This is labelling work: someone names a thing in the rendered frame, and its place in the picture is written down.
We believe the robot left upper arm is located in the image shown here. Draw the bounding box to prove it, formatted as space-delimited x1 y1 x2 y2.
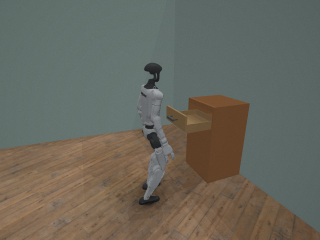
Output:
137 84 145 111

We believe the robot right hand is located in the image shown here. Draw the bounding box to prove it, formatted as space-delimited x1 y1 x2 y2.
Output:
162 144 175 163

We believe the cabinet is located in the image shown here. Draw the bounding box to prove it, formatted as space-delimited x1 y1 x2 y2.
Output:
186 95 250 184

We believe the handle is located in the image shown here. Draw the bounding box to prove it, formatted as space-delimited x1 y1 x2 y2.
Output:
167 115 178 122

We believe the left robot shin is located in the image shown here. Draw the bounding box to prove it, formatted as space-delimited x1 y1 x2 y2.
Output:
147 153 159 184

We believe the robot left thigh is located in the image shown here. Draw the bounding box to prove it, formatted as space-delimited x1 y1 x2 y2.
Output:
142 130 158 163

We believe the robot left forearm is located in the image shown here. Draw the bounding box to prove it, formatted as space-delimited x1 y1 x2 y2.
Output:
137 109 146 126

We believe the drawer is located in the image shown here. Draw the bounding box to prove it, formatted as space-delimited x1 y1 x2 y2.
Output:
166 105 212 134

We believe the robot right upper arm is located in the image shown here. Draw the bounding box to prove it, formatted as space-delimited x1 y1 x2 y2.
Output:
150 89 163 123

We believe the robot right forearm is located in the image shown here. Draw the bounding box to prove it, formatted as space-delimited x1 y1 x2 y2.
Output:
153 116 168 146

